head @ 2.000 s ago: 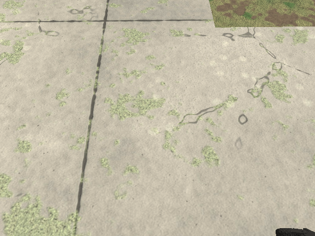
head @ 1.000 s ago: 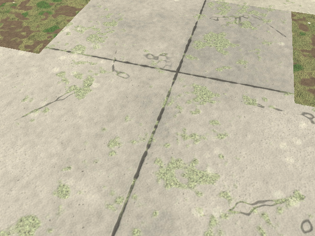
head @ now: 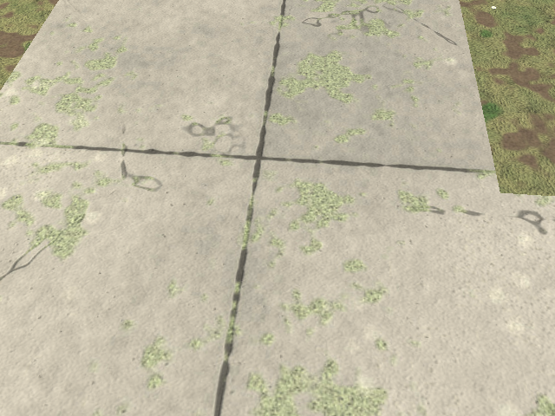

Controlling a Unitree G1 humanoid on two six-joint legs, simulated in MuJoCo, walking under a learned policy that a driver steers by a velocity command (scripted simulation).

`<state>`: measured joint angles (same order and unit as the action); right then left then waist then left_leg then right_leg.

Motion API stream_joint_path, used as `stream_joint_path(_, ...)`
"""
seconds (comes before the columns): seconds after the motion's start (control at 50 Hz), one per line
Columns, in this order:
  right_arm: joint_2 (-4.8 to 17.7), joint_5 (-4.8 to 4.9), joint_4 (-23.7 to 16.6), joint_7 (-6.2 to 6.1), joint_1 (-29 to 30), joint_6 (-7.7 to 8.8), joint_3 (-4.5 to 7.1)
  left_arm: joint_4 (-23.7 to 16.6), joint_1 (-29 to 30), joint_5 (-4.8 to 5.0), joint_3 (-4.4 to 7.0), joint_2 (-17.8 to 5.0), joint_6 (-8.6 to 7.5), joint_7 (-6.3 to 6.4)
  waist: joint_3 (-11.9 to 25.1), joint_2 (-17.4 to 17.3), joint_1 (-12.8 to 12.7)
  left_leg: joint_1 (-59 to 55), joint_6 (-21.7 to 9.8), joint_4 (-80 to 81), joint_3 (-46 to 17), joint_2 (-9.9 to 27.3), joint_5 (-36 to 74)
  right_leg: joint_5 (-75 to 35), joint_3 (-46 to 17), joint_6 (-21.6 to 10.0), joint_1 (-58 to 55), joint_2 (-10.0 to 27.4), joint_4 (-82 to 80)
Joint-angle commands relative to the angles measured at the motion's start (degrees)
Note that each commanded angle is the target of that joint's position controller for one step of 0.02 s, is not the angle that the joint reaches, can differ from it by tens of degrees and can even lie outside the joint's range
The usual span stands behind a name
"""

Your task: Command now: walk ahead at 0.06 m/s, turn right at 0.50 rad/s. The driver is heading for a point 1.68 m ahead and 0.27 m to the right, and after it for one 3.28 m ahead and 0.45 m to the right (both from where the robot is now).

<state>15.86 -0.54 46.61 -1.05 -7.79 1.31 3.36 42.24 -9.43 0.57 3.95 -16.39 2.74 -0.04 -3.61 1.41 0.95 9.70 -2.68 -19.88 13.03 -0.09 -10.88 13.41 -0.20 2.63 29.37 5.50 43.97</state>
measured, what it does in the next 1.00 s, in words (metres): steps on the spot, turning right: right foot, then left foot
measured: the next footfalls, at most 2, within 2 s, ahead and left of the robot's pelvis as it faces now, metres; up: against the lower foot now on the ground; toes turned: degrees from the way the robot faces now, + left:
right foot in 0.10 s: +0.09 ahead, -0.13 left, +0.00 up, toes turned -7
left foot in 0.54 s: +0.14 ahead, +0.09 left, +0.00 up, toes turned -22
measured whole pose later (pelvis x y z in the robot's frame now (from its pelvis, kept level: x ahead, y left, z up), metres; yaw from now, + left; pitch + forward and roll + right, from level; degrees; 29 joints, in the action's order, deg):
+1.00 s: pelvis +0.05 -0.02 +0.00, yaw -22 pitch -1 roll +0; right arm 14.9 -0.8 50.0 -0.2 -9.0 0.5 1.4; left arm 42.6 -11.3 -1.0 2.3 -14.4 1.5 0.8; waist -2.3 -0.7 1.5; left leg 12.3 1.7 -27.7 -1.0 1.3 -14.2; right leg 16.7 -3.5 0.5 10.2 -0.5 28.0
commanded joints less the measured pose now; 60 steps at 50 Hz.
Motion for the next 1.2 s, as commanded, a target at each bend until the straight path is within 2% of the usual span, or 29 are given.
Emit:
stream_joint_path(0.02, 11.0, 1.05, -2.9, -0.18, 0.5, -0.87, 2.95, -5.7, 1.6, 0.12, 1.58, -5.2, -0.09, -0.91, 5.4, -6.3, 0.4, -6.4, -9.8, 2.3, -9.1, 19.3, 19.1, 4.3, 2.0, -1.3, -1.8, -0.7, -3.5)
stream_joint_path(0.08, 10.4, 2.38, -2.0, -0.27, -0.2, -1.5, 3.11, -6.1, -1.4, 0.07, 2.36, -6.1, -0.16, -1.22, 6.8, -5.4, -2.1, -5.9, -4.2, -8.1, -5.7, 16.8, 21.1, -6.2, 3.6, -4.9, -11.1, -3.6, -17.7)
stream_joint_path(0.1, 8.6, 1.25, -1.6, -0.09, -2.7, -1.22, 2.71, -5.5, -5.3, -0.03, 4.08, -11.1, -0.35, -0.26, 9.9, 1.8, -2.6, 0.3, 0.4, -19.0, -2.2, 12.1, 15.6, -25.1, -3.2, -8.0, -21.4, -0.5, -21.0)
stream_joint_path(0.12, 5.3, -1.45, -4.8, 0.39, -0.6, -0.54, 1.46, -6.0, -7.3, -0.69, 5.64, -18.5, -0.38, 0.96, 11.5, 18.2, -1.5, 20.6, 6.2, -36.8, 0.1, 2.6, -17.0, -51.6, -23.0, -18.3, -34.3, 13.2, -18.6)
stream_joint_path(0.14, 6.0, -1.27, -5.7, 0.55, 3.2, -0.22, 1.5, -6.8, -8.3, -1.75, 4.46, -15.0, -1.48, 0.47, 17.5, 12.6, -5.0, 26.8, 6.9, -47.6, -11.6, -0.7, -30.0, -49.5, -29.3, -25.7, -35.8, 17.6, -20.2)
stream_joint_path(0.16, 7.9, 0.41, -5.8, 0.72, 5.3, -0.33, 2.07, -7.0, -7.0, -1.51, 3.91, -13.1, -2.51, 0.02, 16.1, 6.7, -5.1, 28.5, 6.0, -51.1, -15.3, 0.8, -27.1, -46.2, -24.2, -23.9, -34.7, 14.7, -20.9)
stream_joint_path(0.18, 7.3, 1.12, -5.5, 0.38, 5.1, -0.48, 2.05, -7.0, -4.1, -0.65, 3.76, -11.9, -3.13, 0.31, 13.7, 4.1, -3.4, 29.7, 5.4, -49.6, -16.2, 1.9, -22.5, -40.6, -20.2, -20.4, -32.8, 11.5, -20.6)
stream_joint_path(0.2, 7.6, 0.69, -5.0, -0.15, 4.9, -0.71, 2.21, -7.4, -1.6, 0.33, 3.31, -10.5, -3.11, 0.58, 11.7, 2.2, -2.4, 30.0, 5.4, -46.5, -16.6, 2.6, -19.0, -36.4, -18.5, -18.0, -30.5, 9.8, -21.2)
stream_joint_path(0.26, 7.2, 0.51, -4.7, -0.55, 3.5, -1.1, 2.25, -8.5, 1.0, -0.14, 3.11, -10.5, -2.33, 1.5, 11.4, 4.5, -0.2, 23.7, 6.5, -40.3, -16.1, 0.9, -13.2, -34.3, -16.7, -17.0, -24.8, 6.9, -22.6)
stream_joint_path(0.36, 6.0, 0.75, -4.8, -0.43, 4.2, -1.33, 1.66, -8.9, 0.8, 0.04, 3.72, -12.0, -1.54, 2.18, 11.4, 6.0, -1.3, 17.4, 7.8, -27.5, -16.8, -0.8, -9.7, -26.2, -18.5, -16.4, -21.1, 5.4, -22.4)
stream_joint_path(0.46, 6.9, 1.09, -5.1, 0.5, 3.9, -0.71, 2.02, -9.4, 2.1, 0.05, 3.52, -11.6, -0.81, 1.75, 9.7, 8.4, -1.8, 12.2, 6.6, -18.2, -17.3, -2.2, -9.4, -17.7, -24.5, -15.0, -18.5, 4.1, -21.6)
stream_joint_path(0.5, 6.9, 1.0, -4.1, 1.09, 0.3, -0.08, 2.19, -9.7, 3.7, 0.35, 2.97, -10.5, -0.43, 1.94, 10.4, 8.6, 0.1, 6.9, 5.2, -8.6, -15.9, -1.8, -3.5, -16.9, -24.5, -12.9, -18.1, 2.8, -18.7)
stream_joint_path(0.52, 7.2, 0.65, -3.6, 1.25, -1.1, 0.14, 2.39, -9.6, 3.0, 0.46, 2.54, -9.4, -0.26, 2.14, 10.3, 7.5, 0.7, 2.4, 4.0, -2.5, -16.0, -0.4, 2.8, -12.8, -23.5, -10.7, -16.1, 0.9, -16.9)
stream_joint_path(0.54, 10.5, -0.44, -4.0, 1.05, -1.8, 0.13, 3.02, -9.3, 0.6, -0.25, 1.73, -6.9, -0.29, 2.2, 10.6, 0.2, -0.6, -2.7, 0.8, 0.8, -24.4, 8.6, 6.6, -1.9, -19.1, -7.3, -10.9, -3.4, -9.7)
stream_joint_path(0.56, 15.0, -1.57, -4.2, 0.84, -0.3, -0.35, 3.73, -10.4, -1.1, -0.28, 1.48, -5.7, -0.82, 2.18, 7.4, -14.9, -3.5, -3.3, -8.0, 3.2, -38.0, 18.7, 15.9, 17.7, -9.3, -4.0, -0.2, -13.3, -0.8)
stream_joint_path(0.58, 12.1, -2.31, -5.2, 0.77, 0.3, 0.08, 3.03, -10.1, -0.5, -1.09, 2.62, -10.0, -1.45, 2.31, 7.6, -14.8, -1.4, 0.3, -14.8, 4.2, -43.8, 23.7, 16.0, 24.3, -10.5, -1.5, 0.5, -11.0, 12.6)
stream_joint_path(0.6, 10.2, -1.68, -5.8, 0.55, 2.3, 0.34, 2.43, -8.8, -1.1, -0.36, 3.67, -12.5, -1.48, 2.2, 6.4, -10.7, -2.0, 1.2, -14.1, 3.6, -39.4, 21.2, 14.2, 21.2, -11.4, -1.0, 0.9, -10.3, 19.0)
stream_joint_path(0.64, 8.0, 0.25, -5.8, 0.32, 5.1, 0.43, 1.74, -6.8, -2.3, -0.45, 3.52, -10.4, -0.68, 2.58, 4.9, -8.7, -2.9, 0.2, -9.5, 2.0, -31.3, 15.2, 11.5, 15.4, -11.3, 0.7, 1.9, -9.7, 21.5)
stream_joint_path(0.7, 6.2, 0.33, -4.4, -0.03, 3.2, -0.04, 0.79, -6.8, -0.9, -0.1, 1.84, -5.8, -0.48, 2.32, 5.5, -9.7, -1.8, -1.6, -9.0, 1.2, -25.1, 11.7, 16.1, 11.9, -8.1, 2.5, -1.8, -8.7, 13.7)
stream_joint_path(0.76, 7.9, 0.25, -3.3, -0.11, 1.4, -0.84, 1.08, -7.3, 2.1, -0.24, 0.31, -3.2, -0.79, 1.9, 6.7, -12.5, 0.6, -2.8, -8.9, -0.2, -23.2, 11.0, 17.8, 12.6, -2.9, 2.9, -9.4, -5.9, -2.2)
stream_joint_path(0.8, 9.3, 0.68, -2.6, 0.04, -0.1, -1.3, 1.28, -6.2, 0.8, 0.25, 0.68, -4.6, -0.86, 1.81, 6.9, -12.5, 0.8, -3.0, -9.0, -1.5, -24.4, 11.6, 18.8, 7.8, -1.1, 2.4, -13.7, -6.3, -11.6)
stream_joint_path(0.84, 8.4, 1.51, -1.6, 0.29, -1.2, -1.08, 0.74, -4.3, -2.0, -0.2, 0.82, -5.3, -0.92, 1.72, 6.2, -10.4, -0.8, -0.3, -6.3, -2.6, -23.9, 10.5, 17.7, -5.0, -1.1, 0.0, -21.6, -6.4, -26.1)
stream_joint_path(0.86, 7.5, 0.98, -1.1, 0.6, -2.7, -0.34, 0.25, -4.6, -2.0, -0.71, 1.01, -7.4, -0.88, 2.04, 7.5, -7.3, -0.1, 3.3, -3.1, -3.2, -23.3, 9.7, 14.2, -12.5, -5.5, -1.7, -27.3, -2.8, -25.6)
stream_joint_path(0.88, 6.4, -0.67, -1.4, 1.33, -3.9, 0.68, -0.19, -4.9, -2.6, -1.14, 1.68, -11.2, -0.63, 2.5, 9.6, 1.2, 2.0, 6.4, 0.0, -6.4, -19.0, 5.8, 7.9, -25.5, -10.1, -4.4, -31.1, 2.8, -20.6)
stream_joint_path(0.9, 4.2, -0.54, -0.8, 1.34, -3.5, 0.98, -0.64, -3.8, -0.8, -1.49, 1.08, -8.6, -0.77, 1.78, 10.0, 7.0, 2.5, 2.2, 2.9, -4.5, -15.2, 2.8, -0.4, -16.0, -10.0, -7.3, -23.9, 2.7, -20.3)
stream_joint_path(0.92, 6.2, -0.74, -0.5, 1.19, -0.3, 0.83, -0.44, -4.5, 0.5, -1.62, 0.45, -5.6, -1.21, 1.05, 7.6, 4.1, 0.6, 1.0, 4.5, -5.4, -14.7, 2.4, 0.3, -8.9, -9.4, -6.9, -21.3, 0.6, -21.5)
stream_joint_path(0.94, 6.2, -0.5, -0.3, 1.0, 1.1, 0.54, -0.33, -3.8, 0.1, -2.06, 0.13, -4.7, -1.63, 0.87, 6.5, 3.3, 0.1, 0.7, 4.6, -5.7, -14.4, 2.2, 1.2, -5.7, -8.9, -5.9, -19.6, -0.2, -22.1)
stream_joint_path(1.0, 6.0, -0.17, 0.9, 0.26, 0.2, -0.59, -0.31, -2.5, -0.8, -1.65, -0.02, -5.4, -2.85, 0.87, 3.1, 3.3, 0.4, 0.8, 4.0, -5.7, -14.9, 2.6, 3.1, -5.7, -8.1, -4.6, -16.7, -1.4, -22.1)
stream_joint_path(1.2, 6.0, 0.17, 6.5, -0.48, -0.9, -0.95, -0.11, 1.1, -2.0, -1.33, -0.72, -4.4, -3.52, 1.25, 2.5, -0.3, 0.2, -0.3, 4.6, -4.9, -15.1, 2.7, 4.4, -5.7, -7.0, -4.3, -16.6, -2.7, -21.7)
